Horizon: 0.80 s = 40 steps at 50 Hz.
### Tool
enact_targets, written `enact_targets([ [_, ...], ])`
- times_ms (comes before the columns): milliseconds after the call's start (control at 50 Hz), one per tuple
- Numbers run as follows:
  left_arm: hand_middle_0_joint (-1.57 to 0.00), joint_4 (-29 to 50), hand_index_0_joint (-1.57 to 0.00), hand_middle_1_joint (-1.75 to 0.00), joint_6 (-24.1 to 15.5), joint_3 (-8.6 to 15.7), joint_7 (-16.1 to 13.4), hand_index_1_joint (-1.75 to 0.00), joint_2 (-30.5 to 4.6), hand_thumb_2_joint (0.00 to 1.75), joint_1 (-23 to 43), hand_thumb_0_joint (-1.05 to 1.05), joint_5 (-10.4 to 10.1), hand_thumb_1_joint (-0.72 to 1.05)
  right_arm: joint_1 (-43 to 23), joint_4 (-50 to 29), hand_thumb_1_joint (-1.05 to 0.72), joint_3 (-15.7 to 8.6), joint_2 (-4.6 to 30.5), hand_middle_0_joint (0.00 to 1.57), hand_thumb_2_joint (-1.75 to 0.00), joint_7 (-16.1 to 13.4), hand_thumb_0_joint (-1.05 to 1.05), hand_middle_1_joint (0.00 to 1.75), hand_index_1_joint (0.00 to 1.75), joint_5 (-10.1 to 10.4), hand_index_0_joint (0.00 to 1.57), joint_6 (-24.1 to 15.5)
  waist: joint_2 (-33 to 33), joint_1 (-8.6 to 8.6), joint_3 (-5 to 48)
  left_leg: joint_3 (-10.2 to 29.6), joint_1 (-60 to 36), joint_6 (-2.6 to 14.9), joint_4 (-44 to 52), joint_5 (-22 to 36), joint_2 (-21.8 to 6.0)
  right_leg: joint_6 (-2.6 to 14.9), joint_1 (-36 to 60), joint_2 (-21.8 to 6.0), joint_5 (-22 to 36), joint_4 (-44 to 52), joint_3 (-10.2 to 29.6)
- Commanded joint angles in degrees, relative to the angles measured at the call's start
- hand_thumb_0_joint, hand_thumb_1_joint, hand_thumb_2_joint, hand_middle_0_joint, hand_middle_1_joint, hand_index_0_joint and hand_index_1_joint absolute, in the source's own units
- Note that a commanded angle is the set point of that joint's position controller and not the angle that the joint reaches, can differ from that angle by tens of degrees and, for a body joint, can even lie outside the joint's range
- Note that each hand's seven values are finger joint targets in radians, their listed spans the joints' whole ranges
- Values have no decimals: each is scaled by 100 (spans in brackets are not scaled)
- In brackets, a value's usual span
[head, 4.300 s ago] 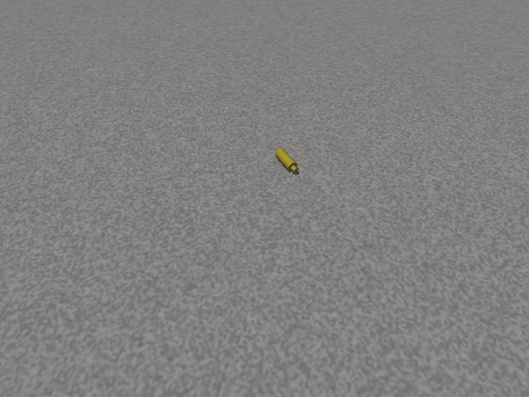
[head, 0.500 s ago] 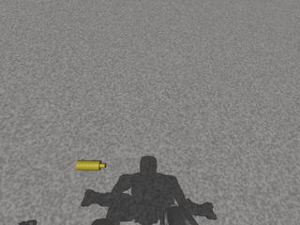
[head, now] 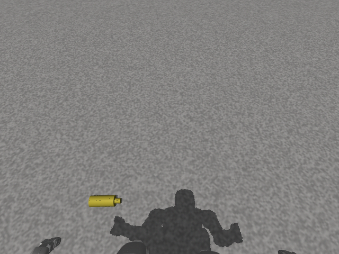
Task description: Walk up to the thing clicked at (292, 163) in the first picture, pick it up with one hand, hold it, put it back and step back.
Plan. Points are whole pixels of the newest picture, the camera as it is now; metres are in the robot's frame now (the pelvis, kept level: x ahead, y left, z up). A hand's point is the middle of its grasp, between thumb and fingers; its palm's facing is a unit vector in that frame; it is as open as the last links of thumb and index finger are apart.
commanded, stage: walk up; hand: left
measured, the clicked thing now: (105, 200) +0.46 +0.38 -0.71
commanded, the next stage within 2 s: none
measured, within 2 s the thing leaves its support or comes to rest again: neither
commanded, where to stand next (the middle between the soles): +0.10 +0.03 m, yaw +3 degrees
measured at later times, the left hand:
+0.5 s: hand out of the picture +0.07 +0.28 -0.12, palm faces +0.03 -0.93 -0.36, open 7.4 cm
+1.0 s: hand out of the picture +0.09 +0.27 -0.11, palm faces +0.06 -0.93 -0.37, open 7.4 cm
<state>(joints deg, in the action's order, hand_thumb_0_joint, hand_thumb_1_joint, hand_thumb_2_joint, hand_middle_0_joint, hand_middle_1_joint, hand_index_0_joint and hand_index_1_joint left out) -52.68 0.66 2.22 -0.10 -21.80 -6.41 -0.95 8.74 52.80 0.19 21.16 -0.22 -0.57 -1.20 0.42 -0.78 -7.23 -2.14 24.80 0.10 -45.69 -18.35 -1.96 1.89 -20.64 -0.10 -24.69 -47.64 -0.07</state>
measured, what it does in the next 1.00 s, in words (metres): stands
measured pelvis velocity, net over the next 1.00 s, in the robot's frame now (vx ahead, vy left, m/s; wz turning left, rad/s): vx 0.01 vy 0.01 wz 0.05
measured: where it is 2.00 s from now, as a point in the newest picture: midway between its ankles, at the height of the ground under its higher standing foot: outside the picture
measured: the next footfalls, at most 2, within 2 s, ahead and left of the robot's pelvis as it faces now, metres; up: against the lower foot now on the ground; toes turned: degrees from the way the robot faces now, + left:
left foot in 1.78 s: +0.17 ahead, +0.20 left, +0.00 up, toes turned +7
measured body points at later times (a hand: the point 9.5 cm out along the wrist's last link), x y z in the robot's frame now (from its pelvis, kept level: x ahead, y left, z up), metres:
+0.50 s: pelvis -0.01 +0.01 +0.03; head +0.01 +0.01 +0.47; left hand +0.07 +0.32 -0.10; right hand +0.07 -0.30 -0.11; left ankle +0.06 +0.13 -0.70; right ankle +0.01 -0.11 -0.70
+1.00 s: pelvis +0.01 +0.01 +0.03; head +0.03 +0.00 +0.48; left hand +0.09 +0.32 -0.09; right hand +0.14 -0.29 -0.09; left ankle +0.07 +0.13 -0.70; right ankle +0.01 -0.11 -0.70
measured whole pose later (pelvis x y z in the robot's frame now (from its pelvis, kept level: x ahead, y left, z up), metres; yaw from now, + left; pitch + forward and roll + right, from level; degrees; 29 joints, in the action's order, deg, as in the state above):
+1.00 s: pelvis +0.01 +0.01 +0.03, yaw +3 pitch -2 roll +0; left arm -62.9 -0.4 1.4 0.2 -20.4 -3.6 0.1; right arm 1.4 61.9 -1.2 21.1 1.5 0.0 0.7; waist 1.5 -0.7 -4.6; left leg 0.7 15.7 0.0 -27.0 -8.9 -0.1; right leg -0.3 -10.3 -1.1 -15.3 -28.0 -2.5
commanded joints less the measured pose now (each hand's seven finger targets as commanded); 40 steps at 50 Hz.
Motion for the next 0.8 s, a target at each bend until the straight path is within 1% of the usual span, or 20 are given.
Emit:
enact_targets([
  [0, -20, 88, -20, -30, -304, 412, -112, -30, -1582, 90, -200, 0, 161, 90, -316, -365, -90, -383, 1254, 20, -90, -77, 0, 30, 30, 120, 20, -45, -336, -38, 854, 568, 142, 141, 102, 788, -75, 602, 637, -1279, 1384, 1929, 2051],
  [20, -20, 90, -20, -30, -318, 413, -123, -30, -1748, 90, 43, 0, 161, 90, -242, -275, -90, -407, 1281, 20, -90, -94, 0, 30, 30, 96, 20, -2, -523, 59, 852, 457, -29, 151, 107, -364, 37, 923, 313, -1698, 1513, 2000, 2266],
  [40, -20, 130, -20, -30, -328, 402, -130, -30, -1772, 90, 310, 0, 183, 90, -165, -201, -90, -457, 1325, 20, -90, -79, 0, 30, 30, 58, 20, 19, -619, 168, 838, 428, -427, 168, 33, -544, 3, 1016, -106, -1748, 1522, 1980, 2275],
  [60, -20, 129, -20, -30, -319, 363, -129, -30, -1615, 90, 403, 0, 179, 90, -153, -125, -90, -483, 1310, 20, -90, -46, 0, 30, 30, 28, 20, 6, -505, 248, 760, 510, -838, 204, 286, -260, -30, 863, -454, -1558, 1403, 1900, 2022],
  [80, -20, 108, -20, -30, -303, 330, -121, -30, -1509, 90, 492, 0, 164, 90, -166, -84, -90, -487, 1282, 20, -90, -14, 0, 30, 30, 41, 20, -12, -446, 271, 708, 511, -983, 231, 657, 240, -72, 590, -508, -1263, 1180, 1859, 1510],
  [100, -20, 76, -20, -30, -296, 306, -119, -30, -1432, 90, 491, 0, 157, 90, -244, -68, -90, -492, 1299, 20, -90, 19, 0, 30, 30, 58, 20, -24, -386, 224, 764, 600, -1089, 290, 879, 710, -157, 364, -436, -1029, 1070, 1817, 1160],
  [120, -20, 10, -20, -30, -289, 299, -121, -30, -1394, 90, 509, 0, 160, 90, -306, -55, -90, -488, 1270, 20, -90, 39, 0, 30, 30, 57, 20, -14, -421, 189, 790, 784, -1056, 337, 1025, 736, -235, 267, -373, -886, 821, 1790, 1020],
  [140, -20, -20, -20, -30, -283, 290, -110, -30, -1367, 90, 446, 0, 171, 90, -359, -52, -90, -484, 1272, 20, -90, 47, 0, 30, 30, 34, 20, -5, -466, 147, 861, 919, -1052, 371, 1176, 507, -317, 251, -319, -834, 487, 1813, 1019],
  [160, -20, -36, -20, -30, -266, 284, -88, -30, -1343, 90, 407, 0, 186, 90, -363, -52, -90, -498, 1334, 20, -90, 53, 0, 30, 30, -10, 20, 2, -496, 150, 920, 1051, -985, 399, 1303, -63, -364, 246, -320, -800, -15, 1897, 1066],
  [180, -20, -95, -20, -30, -257, 279, -84, -30, -1329, 90, 414, 0, 185, 90, -405, -2, -90, -474, 1320, 20, -90, 67, 0, 30, 30, -3, 20, 23, -477, 96, 801, 1043, -851, 355, 1355, -348, -336, 255, -301, -821, -480, 2052, 1104],
  [220, -20, -185, -20, -30, -260, 276, -73, -30, -1343, 90, 492, 0, 200, 90, -488, 104, -90, -447, 1238, 20, -90, 89, 0, 30, 30, -4, 20, 48, -573, 122, 645, 905, -810, 260, 1440, -441, -215, 285, -279, -912, -714, 2319, 1206],
  [260, -20, -223, -20, -30, -248, 273, -61, -30, -1332, 90, 517, 0, 185, 90, -449, 160, -90, -462, 1310, 20, -90, 107, 0, 30, 30, -42, 20, 53, -390, 163, 582, 972, -831, 254, 1617, -634, -217, 270, -333, -855, -829, 2363, 1096],
  [360, -20, -386, -20, -30, -225, 249, -24, -30, -1188, 90, 372, 0, 131, 90, -562, 312, -90, -422, 1379, 20, -90, 145, 0, 30, 30, -61, 20, 30, 88, 38, 601, 1334, -593, 306, 2308, -935, -447, 182, 154, -532, -487, 2197, 679],
  [420, -20, -496, -20, -30, -225, 237, -11, -30, -1147, 90, 242, 0, 121, 90, -648, 352, -90, -388, 1364, 20, -90, 148, 0, 30, 30, -52, 20, 23, 200, -30, 655, 1410, -491, 280, 2461, -911, -513, 170, 450, -506, -259, 2230, 608],
  [480, -20, -537, -20, -30, -234, 240, -12, -30, -1169, 90, 280, 0, 116, 90, -599, 417, -90, -371, 1348, 20, -90, 140, 0, 30, 30, -53, 20, 25, 202, -1, 756, 1388, -576, 266, 2498, -715, -506, 144, 605, -489, 26, 2283, 547],
  [540, -20, -598, -20, -30, -248, 219, -18, -30, -1122, 90, 235, 0, 109, 90, -618, 420, -90, -377, 1336, 20, -90, 128, 0, 30, 30, -42, 20, -2, 303, -1, 936, 1377, -778, 296, 2505, -159, -582, 103, 763, -465, 525, 2209, 413],
  [640, -20, -675, -20, -30, -257, 185, -36, -30, -1108, 90, 295, 0, 89, 90, -668, 482, -90, -356, 1252, 20, -90, 103, 0, 30, 30, 3, 20, -9, 319, 18, 943, 1290, -895, 263, 2466, 571, -589, 77, 869, -538, 991, 2269, 389],
  [680, -20, -704, -20, -30, -274, 172, -43, -30, -1113, 90, 248, 0, 96, 90, -741, 477, -90, -358, 1212, 20, -90, 102, 0, 30, 30, 26, 20, -6, 208, 23, 1005, 1182, -1055, 249, 2319, 926, -549, 74, 878, -624, 1245, 2400, 453],
  [720, -20, -688, -20, -30, -295, 179, -50, -30, -1154, 90, 338, 0, 104, 90, -683, 528, -90, -358, 1178, 20, -90, 91, 0, 30, 30, 52, 20, -7, 68, 77, 1163, 994, -1282, 215, 2124, 1540, -475, 85, 975, -742, 1676, 2472, 524],
  [780, -20, -657, -20, -30, -298, 184, -63, -30, -1212, 90, 443, 0, 100, 90, -652, 570, -90, -385, 1197, 20, -90, 78, 0, 30, 30, 64, 20, 8, -74, 127, 1288, 851, -1536, 210, 1977, 1972, -416, 71, 969, -827, 2007, 2459, 525],
])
